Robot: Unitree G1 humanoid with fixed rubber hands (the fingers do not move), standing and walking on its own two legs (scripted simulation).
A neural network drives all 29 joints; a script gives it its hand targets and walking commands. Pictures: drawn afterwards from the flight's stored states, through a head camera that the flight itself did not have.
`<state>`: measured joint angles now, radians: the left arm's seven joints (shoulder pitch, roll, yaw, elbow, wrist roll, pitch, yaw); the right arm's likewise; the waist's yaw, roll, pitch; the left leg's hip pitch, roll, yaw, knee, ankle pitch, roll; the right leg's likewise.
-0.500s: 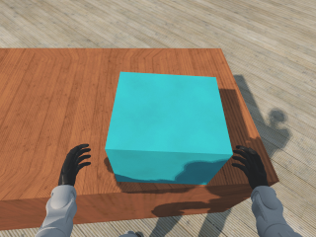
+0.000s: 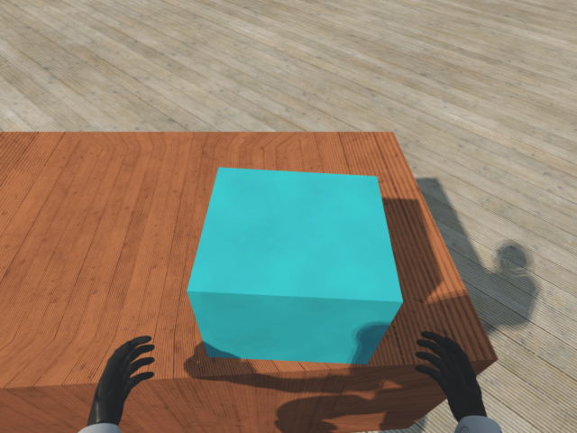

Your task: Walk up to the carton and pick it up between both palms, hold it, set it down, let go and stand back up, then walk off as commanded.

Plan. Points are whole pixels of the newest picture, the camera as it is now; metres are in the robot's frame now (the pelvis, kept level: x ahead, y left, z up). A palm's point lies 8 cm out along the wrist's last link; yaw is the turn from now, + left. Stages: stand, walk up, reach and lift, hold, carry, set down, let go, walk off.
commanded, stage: set down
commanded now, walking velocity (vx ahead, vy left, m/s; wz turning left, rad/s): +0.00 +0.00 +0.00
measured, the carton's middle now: (293, 266) +0.42 +0.00 -0.07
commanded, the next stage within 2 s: let go in 1.36 s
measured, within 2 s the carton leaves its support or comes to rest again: neither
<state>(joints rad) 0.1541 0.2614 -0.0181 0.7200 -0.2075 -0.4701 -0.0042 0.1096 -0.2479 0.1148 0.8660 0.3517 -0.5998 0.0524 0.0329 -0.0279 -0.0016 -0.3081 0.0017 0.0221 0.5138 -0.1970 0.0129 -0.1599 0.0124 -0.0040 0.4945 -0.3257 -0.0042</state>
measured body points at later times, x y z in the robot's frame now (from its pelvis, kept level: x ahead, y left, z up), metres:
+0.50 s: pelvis +0.01 +0.00 +0.01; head +0.01 +0.02 +0.45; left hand +0.20 +0.25 -0.06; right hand +0.20 -0.21 -0.06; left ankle +0.05 +0.11 -0.74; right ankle -0.04 -0.12 -0.74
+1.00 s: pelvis +0.01 -0.01 +0.01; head +0.01 +0.00 +0.46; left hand +0.18 +0.24 -0.07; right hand +0.19 -0.22 -0.07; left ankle +0.05 +0.11 -0.74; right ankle -0.04 -0.12 -0.74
